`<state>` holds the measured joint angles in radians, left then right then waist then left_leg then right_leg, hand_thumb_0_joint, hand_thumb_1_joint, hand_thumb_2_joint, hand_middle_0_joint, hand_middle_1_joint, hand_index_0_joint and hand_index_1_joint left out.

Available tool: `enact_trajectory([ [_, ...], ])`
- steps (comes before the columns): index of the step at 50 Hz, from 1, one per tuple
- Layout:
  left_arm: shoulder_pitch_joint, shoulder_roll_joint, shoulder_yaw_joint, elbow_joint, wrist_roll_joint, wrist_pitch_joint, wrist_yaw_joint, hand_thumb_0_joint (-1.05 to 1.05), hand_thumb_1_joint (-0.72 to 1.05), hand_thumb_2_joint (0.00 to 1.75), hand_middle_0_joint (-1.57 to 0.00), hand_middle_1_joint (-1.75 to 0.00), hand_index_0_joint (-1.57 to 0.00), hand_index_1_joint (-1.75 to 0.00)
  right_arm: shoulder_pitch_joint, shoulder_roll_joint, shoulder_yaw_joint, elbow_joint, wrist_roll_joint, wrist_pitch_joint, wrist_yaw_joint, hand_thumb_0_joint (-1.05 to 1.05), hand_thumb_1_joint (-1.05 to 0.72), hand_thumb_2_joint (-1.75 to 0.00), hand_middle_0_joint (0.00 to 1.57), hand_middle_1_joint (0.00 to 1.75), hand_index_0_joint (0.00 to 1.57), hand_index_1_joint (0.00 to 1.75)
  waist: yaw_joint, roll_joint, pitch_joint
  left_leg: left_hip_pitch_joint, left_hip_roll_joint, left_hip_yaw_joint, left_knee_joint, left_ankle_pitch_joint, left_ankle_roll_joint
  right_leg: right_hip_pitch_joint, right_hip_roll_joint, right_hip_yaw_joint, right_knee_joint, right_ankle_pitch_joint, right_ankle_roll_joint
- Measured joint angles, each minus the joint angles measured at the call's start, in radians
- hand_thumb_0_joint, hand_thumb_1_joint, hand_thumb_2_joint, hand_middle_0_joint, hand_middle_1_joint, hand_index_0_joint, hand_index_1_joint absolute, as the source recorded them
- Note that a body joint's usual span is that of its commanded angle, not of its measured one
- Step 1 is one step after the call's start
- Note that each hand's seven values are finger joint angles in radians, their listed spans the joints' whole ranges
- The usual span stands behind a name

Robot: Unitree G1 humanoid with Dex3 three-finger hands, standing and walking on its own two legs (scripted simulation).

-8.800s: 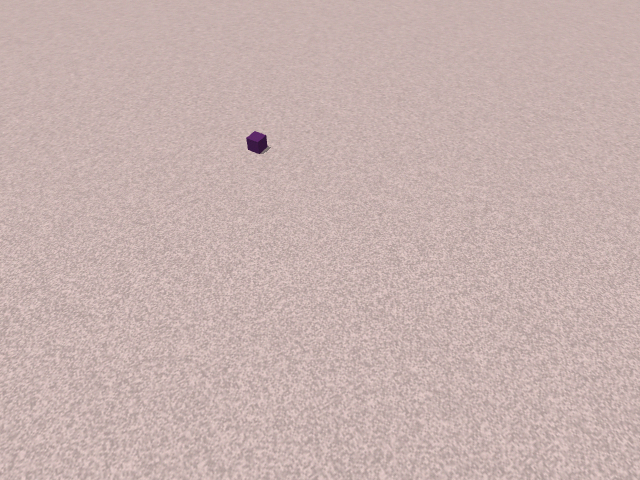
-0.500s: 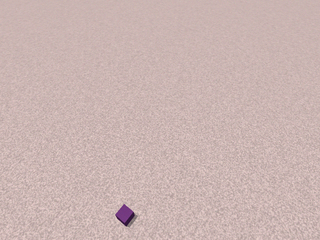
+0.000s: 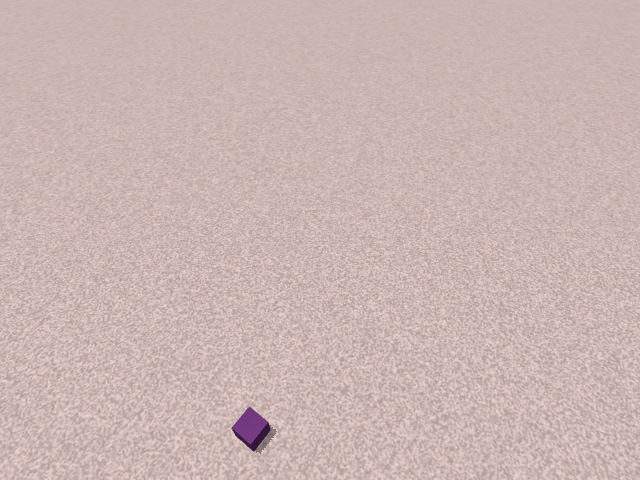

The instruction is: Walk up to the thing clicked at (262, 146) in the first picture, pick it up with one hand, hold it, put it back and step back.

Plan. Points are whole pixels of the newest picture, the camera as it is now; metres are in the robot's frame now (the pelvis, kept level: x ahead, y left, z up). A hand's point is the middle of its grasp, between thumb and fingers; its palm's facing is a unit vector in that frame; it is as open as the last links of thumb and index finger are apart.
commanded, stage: stand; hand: left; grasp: from above
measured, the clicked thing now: (251, 429) +0.41 +0.22 -0.75
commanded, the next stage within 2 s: rise first in 0.68 s
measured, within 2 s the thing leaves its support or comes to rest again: neither
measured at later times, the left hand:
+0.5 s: hand out of the picture +0.07 +0.25 -0.16, palm faces -0.03 -0.94 -0.35, open 7.4 cm
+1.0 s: hand out of the picture +0.15 +0.25 -0.17, palm faces +0.00 -0.94 -0.35, open 8.6 cm
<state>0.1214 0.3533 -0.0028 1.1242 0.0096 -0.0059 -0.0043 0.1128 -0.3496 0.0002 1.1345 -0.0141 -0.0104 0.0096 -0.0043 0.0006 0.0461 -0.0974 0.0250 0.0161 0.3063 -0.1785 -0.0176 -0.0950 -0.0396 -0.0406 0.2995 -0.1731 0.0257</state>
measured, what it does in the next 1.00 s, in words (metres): stands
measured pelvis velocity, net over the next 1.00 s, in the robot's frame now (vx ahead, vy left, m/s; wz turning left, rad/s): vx -0.01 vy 0.00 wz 0.00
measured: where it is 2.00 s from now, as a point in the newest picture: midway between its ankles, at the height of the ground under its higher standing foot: outside the picture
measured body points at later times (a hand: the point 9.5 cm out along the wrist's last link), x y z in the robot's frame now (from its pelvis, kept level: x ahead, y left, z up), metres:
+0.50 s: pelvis +0.00 +0.00 +0.00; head +0.02 +0.00 +0.45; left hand +0.08 +0.30 -0.13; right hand +0.07 -0.30 -0.13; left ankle -0.01 +0.13 -0.75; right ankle -0.01 -0.13 -0.75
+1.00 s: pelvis -0.01 +0.00 -0.02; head +0.06 +0.01 +0.43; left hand +0.15 +0.30 -0.15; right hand +0.09 -0.27 -0.14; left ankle -0.01 +0.13 -0.75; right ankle -0.01 -0.13 -0.75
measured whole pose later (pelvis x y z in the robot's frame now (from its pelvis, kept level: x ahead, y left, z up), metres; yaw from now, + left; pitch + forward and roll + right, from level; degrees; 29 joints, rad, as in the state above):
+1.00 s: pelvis -0.01 +0.00 -0.02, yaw +0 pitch +6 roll +0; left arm -0.07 0.34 0.14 1.07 0.09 0.00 -0.01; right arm 0.20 -0.26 -0.02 0.82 0.02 -0.04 -0.02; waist -0.02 -0.02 0.03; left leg -0.39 0.04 0.01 0.56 -0.28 -0.02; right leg -0.38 -0.04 -0.04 0.55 -0.27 0.02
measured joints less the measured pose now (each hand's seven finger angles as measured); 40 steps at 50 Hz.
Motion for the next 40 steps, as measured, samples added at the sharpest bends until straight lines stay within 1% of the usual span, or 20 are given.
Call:
enact_trajectory([
  [40,-0.005,-0.004,0.001,-0.001,0.000,0.000,0.001,0.01,0.90,0.90,-0.20,-0.30,-0.20,-0.30,-0.002,-0.001,0.001,-0.004,0.001,-0.001,-0.002,0.01,-0.90,-0.90,0.20,0.30,0.21,0.30,0.000,0.000,0.001,0.004,0.001,0.001,-0.003,-0.008,-0.002,0.002,0.001,0.000,0.002,-0.010,-0.001],
])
